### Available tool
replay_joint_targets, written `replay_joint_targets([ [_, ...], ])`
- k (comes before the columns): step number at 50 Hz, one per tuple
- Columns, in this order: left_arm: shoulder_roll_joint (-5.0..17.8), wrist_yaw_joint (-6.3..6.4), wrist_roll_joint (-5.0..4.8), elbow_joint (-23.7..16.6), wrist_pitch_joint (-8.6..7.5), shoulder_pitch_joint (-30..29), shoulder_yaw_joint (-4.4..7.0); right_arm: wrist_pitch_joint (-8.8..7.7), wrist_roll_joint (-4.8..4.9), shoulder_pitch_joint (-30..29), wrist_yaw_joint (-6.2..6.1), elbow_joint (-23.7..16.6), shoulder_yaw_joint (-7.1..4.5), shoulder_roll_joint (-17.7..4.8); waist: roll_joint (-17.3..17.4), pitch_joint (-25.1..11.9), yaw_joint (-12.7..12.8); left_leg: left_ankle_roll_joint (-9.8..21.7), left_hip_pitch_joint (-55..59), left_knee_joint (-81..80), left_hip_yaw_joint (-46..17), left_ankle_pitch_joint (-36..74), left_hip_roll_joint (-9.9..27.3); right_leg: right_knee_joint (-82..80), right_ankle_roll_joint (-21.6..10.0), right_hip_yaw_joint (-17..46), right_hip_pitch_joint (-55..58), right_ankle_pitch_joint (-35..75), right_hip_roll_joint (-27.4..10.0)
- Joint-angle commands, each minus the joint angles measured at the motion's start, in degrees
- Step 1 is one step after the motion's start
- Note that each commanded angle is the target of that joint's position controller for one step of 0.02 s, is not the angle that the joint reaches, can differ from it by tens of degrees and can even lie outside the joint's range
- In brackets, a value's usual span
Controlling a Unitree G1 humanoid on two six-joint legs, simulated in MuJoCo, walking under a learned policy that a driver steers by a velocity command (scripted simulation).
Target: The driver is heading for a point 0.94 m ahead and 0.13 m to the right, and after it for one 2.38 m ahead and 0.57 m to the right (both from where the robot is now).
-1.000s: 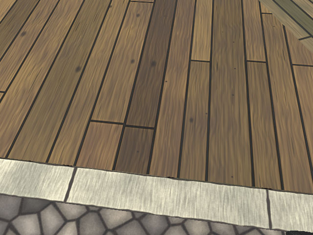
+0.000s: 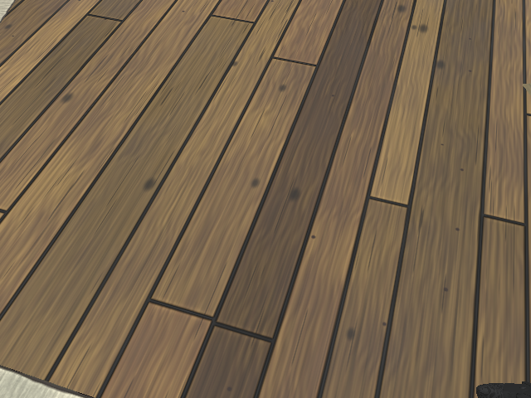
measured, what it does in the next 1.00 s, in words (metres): walks ahead, turning right: right foot, then left foot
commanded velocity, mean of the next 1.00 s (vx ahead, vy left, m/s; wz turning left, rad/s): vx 0.58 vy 0.00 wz -0.43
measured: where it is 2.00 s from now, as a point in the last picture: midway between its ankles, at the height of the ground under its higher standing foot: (341, 214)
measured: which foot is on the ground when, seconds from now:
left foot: down 0.00-0.42, up 0.44-0.82, down 0.84-1.00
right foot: up 0.00-0.40, down 0.42-0.82, up 0.84-1.00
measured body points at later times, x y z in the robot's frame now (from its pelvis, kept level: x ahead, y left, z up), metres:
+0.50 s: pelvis +0.45 +0.00 +0.02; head +0.50 +0.02 +0.47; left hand +0.57 +0.27 -0.10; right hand +0.53 -0.27 -0.09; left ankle +0.24 +0.11 -0.54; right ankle +0.59 -0.03 -0.69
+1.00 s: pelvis +0.72 +0.03 +0.05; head +0.73 +0.04 +0.50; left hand +1.00 +0.20 -0.03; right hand +0.68 -0.28 -0.03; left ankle +0.80 +0.11 -0.69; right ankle +0.64 -0.07 -0.59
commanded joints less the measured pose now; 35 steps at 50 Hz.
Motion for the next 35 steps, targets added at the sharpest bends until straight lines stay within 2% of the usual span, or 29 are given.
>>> replay_joint_targets([
  [1, 8.97, -0.88, -0.13, -15.34, -3.63, -13.61, 1.08, 1.46, -0.14, 20.53, -2.01, 1.75, -5.90, -17.05, 3.92, -16.48, -9.79, 13.55, 55.68, -26.87, -53.51, -19.04, 17.38, 44.39, -1.76, 17.06, -55.89, 1.90, 6.08],
  [2, 8.67, -0.93, -0.66, -16.27, -4.64, -15.59, 0.68, 1.04, -0.07, 20.44, -2.60, 3.31, -5.68, -15.89, 0.90, -9.90, -7.86, 11.61, 49.28, -30.50, -51.59, -16.80, 17.87, 40.38, -2.32, 18.16, -56.95, 4.28, 3.39],
  [3, 8.47, -0.79, -0.45, -15.36, -4.93, -14.45, 0.25, 0.31, -0.10, 19.15, -2.93, 4.06, -4.95, -13.02, -4.46, -3.69, -4.28, 9.37, 39.73, -31.65, -46.86, -11.12, 16.23, 33.75, -2.43, 17.83, -53.97, 6.34, 0.77],
  [4, 7.66, -0.74, 0.19, -14.21, -4.12, -12.56, -0.13, -0.69, -0.38, 16.05, -3.53, 3.78, -4.13, -10.77, -5.90, -1.93, -1.25, 7.71, 32.45, -31.26, -39.74, -7.15, 14.26, 30.06, -2.27, 17.41, -49.62, 6.39, -1.39],
  [5, 6.96, -0.98, 0.95, -12.62, -2.75, -9.26, -0.49, -1.73, -0.36, 13.47, -3.88, 3.34, -2.92, -7.98, -5.71, -0.99, 1.46, 6.52, 26.11, -31.90, -34.73, -4.57, 12.20, 26.85, -1.97, 17.22, -45.12, 6.84, -2.77],
  [6, 6.27, -1.37, 1.31, -11.48, -1.50, -7.75, -0.71, -2.85, -0.05, 13.18, -3.78, 3.52, -1.89, -5.66, -5.66, -0.59, 2.55, 5.78, 22.44, -32.92, -30.78, -2.31, 10.51, 23.77, -1.60, 16.80, -42.72, 6.34, -3.91],
  [7, 5.49, -1.87, 1.15, -11.43, -0.54, -8.41, -1.00, -3.84, 0.11, 13.80, -3.50, 4.19, -1.55, -5.25, -4.13, 0.53, 2.62, 5.34, 18.80, -34.88, -28.11, -0.77, 9.70, 20.69, -1.16, 15.34, -42.08, 7.03, -4.45],
  [8, 5.26, -2.25, 0.63, -12.51, -0.03, -12.14, -1.21, -4.68, 0.21, 14.75, -3.08, 4.85, -1.58, -5.58, -2.94, 2.88, 1.65, 4.34, 17.24, -37.34, -24.92, 2.74, 8.77, 16.94, -1.25, 13.93, -43.61, 10.44, -5.01],
  [10, 4.71, -2.64, -0.76, -14.73, 0.07, -20.39, -1.57, -5.80, 0.52, 18.62, -2.21, 6.32, -1.50, -5.53, -2.00, 6.63, -1.68, 0.46, 18.90, -39.81, -18.30, 16.20, 6.75, 7.54, -2.72, 11.09, -46.90, 19.35, -4.71],
  [12, 3.68, -3.33, -1.64, -15.05, -0.49, -24.30, -1.92, -6.67, 0.89, 20.40, -1.92, 7.15, -1.02, -4.67, -2.31, 6.41, -3.66, -3.72, 21.41, -40.76, -12.00, 27.51, 4.64, -2.78, -4.77, 8.09, -44.26, 28.62, -2.34],
  [14, 2.28, -3.92, -2.12, -14.96, -1.06, -26.39, -2.40, -7.30, 0.86, 22.77, -2.45, 8.95, -0.59, -4.94, -1.81, 5.96, -4.71, -6.06, 26.53, -42.58, -8.18, 42.39, 6.19, -10.43, -6.91, 5.62, -41.40, 34.93, 1.15],
  [15, 2.08, -4.07, -2.09, -14.46, -1.44, -25.97, -2.46, -7.51, 0.62, 22.94, -2.86, 9.56, -0.42, -5.30, -1.06, 5.16, -4.41, -7.17, 29.92, -41.66, -6.34, 50.47, 7.23, -13.50, -7.82, 5.04, -39.86, 37.49, 3.40],
  [17, 3.78, -4.09, -1.50, -12.04, -2.01, -21.91, -1.84, -7.61, 0.45, 21.66, -4.22, 9.69, -0.38, -6.62, 1.83, 0.96, -1.96, -9.96, 36.73, -35.18, -3.58, 67.29, 8.65, -16.96, -8.77, 3.61, -34.47, 40.21, 8.34],
  [18, 5.40, -4.03, -1.14, -9.90, -2.06, -17.44, -1.24, -7.30, 0.24, 20.45, -5.13, 9.32, -0.59, -7.32, 3.09, -2.18, 0.14, -11.58, 38.71, -29.38, -2.65, 73.18, 9.09, -17.70, -8.69, 3.01, -29.52, 39.63, 11.18],
  [19, 7.91, -3.86, -0.81, -6.82, -1.95, -8.97, -0.19, -6.66, -0.28, 18.16, -5.99, 8.54, -0.95, -8.14, 3.73, -6.22, 4.21, -13.16, 38.17, -18.12, -1.89, 76.73, 9.30, -17.57, -8.76, 2.91, -21.28, 37.31, 14.16],
  [20, 13.48, -3.96, -5.95, -8.36, -2.91, -5.33, 3.08, -4.87, -0.59, 14.71, -7.15, 6.63, -1.80, -11.61, 5.32, -11.33, 8.52, -16.76, 36.34, -4.92, -4.79, 80.98, 10.05, -15.19, -8.03, 6.67, -13.28, 40.89, 12.44],
  [21, 14.76, -3.12, -6.22, -3.94, -2.78, 9.39, 3.51, -3.83, -1.03, 4.38, -7.55, 4.06, -2.34, -12.92, 0.00, -12.62, 17.83, -20.02, 29.64, 21.79, -1.91, 59.64, 4.03, -25.04, -10.92, 12.85, -4.14, 49.50, 7.32],
  [22, 13.76, -2.39, -3.47, -2.37, -3.16, 12.12, 2.26, -4.20, -4.05, 5.89, -6.00, 1.07, 0.39, -1.49, -22.05, -13.76, 11.26, -22.38, 0.89, 50.27, -6.54, -22.90, -7.39, -13.46, -15.07, 24.59, 17.19, 72.16, 0.10],
  [23, 15.65, -2.17, 1.45, -6.17, -4.47, 3.54, 2.47, -5.85, 1.13, 20.32, -4.69, -0.11, 1.88, 0.69, -14.43, -30.04, 3.27, -21.58, -8.26, 59.86, -22.62, -22.95, -4.87, -19.02, -27.25, 51.77, 25.96, 63.86, -13.78],
  [24, 14.97, -1.92, -0.02, -11.75, -3.51, -3.02, 3.84, -6.58, 2.01, 15.15, -4.20, -1.12, 1.33, -5.90, -3.21, -28.10, 5.41, -18.78, -5.06, 53.69, -23.30, -16.56, -1.77, -24.81, -27.06, 52.46, 17.70, 49.71, -11.90],
  [25, 12.98, -1.60, -2.06, -13.11, -3.15, -8.86, 3.44, -6.85, 2.26, 11.17, -3.62, -3.40, 1.06, -6.15, 4.42, -15.04, 0.71, -16.02, -8.36, 47.24, -21.05, -14.14, 0.26, -30.08, -26.65, 49.60, 4.30, 35.03, -8.91],
  [26, 10.46, -1.58, -3.64, -14.58, -2.81, -13.33, 2.52, -6.34, 0.70, 9.76, -3.73, -3.16, 0.89, -6.54, 10.98, -9.92, -2.10, -14.42, -4.82, 41.67, -18.83, -11.49, 2.67, -33.57, -24.53, 46.96, -7.50, 30.25, -6.39],
  [27, 11.29, -1.46, -3.45, -15.34, -2.61, -14.54, 2.62, -5.58, 0.09, 10.04, -3.61, -3.88, 0.87, -5.95, 9.23, -4.75, -3.77, -14.78, -2.54, 37.58, -18.28, -11.03, 2.80, -35.34, -24.24, 45.51, -17.16, 33.75, -4.55],
  [28, 11.35, -1.47, -3.14, -15.57, -2.38, -14.86, 2.77, -4.75, -0.26, 10.12, -3.74, -4.14, 0.70, -6.20, 7.23, -1.86, -4.44, -15.60, -0.28, 32.39, -18.06, -10.97, 3.82, -36.11, -23.56, 42.03, -23.22, 38.63, -1.96],
  [29, 11.06, -1.33, -3.40, -15.27, -2.09, -15.03, 2.80, -4.43, -0.67, 9.82, -4.16, -4.60, 0.90, -5.53, 5.44, -1.07, -4.56, -16.52, 3.12, 24.50, -16.92, -10.25, 4.26, -35.24, -22.34, 37.14, -28.64, 43.88, 1.28],
  [31, 12.60, -0.30, -3.56, -14.31, -1.02, -13.55, 3.52, -4.15, -0.88, 6.14, -5.22, -5.95, 1.82, -2.63, 2.80, -3.60, -3.31, -18.38, 6.67, 9.85, -14.09, -5.49, 1.88, -31.80, -19.97, 32.19, -31.10, 53.38, 5.79],
  [32, 13.49, 0.37, -3.86, -13.90, 0.02, -12.69, 4.00, -3.79, -0.50, 5.07, -5.63, -6.19, 1.96, -2.13, 0.39, -7.24, -2.59, -18.95, 8.84, 5.20, -14.09, -0.78, 0.53, -29.65, -17.95, 31.59, -29.63, 54.92, 6.86],
  [33, 13.92, 0.96, -4.33, -13.67, 1.05, -12.21, 4.34, -3.40, 0.13, 4.03, -5.87, -6.47, 1.87, -2.32, -1.94, -10.09, -2.06, -19.26, 10.19, 1.45, -14.40, 3.42, -0.56, -27.88, -15.70, 31.57, -28.00, 53.52, 7.71],
  [35, 13.58, 1.98, -5.36, -13.78, 2.72, -11.67, 4.62, -2.98, 0.91, 0.23, -5.89, -7.49, 1.63, -2.93, -4.78, -12.24, -0.40, -19.15, 10.61, -5.41, -15.42, 9.04, -2.01, -25.68, -11.74, 33.24, -25.19, 44.50, 8.82],
])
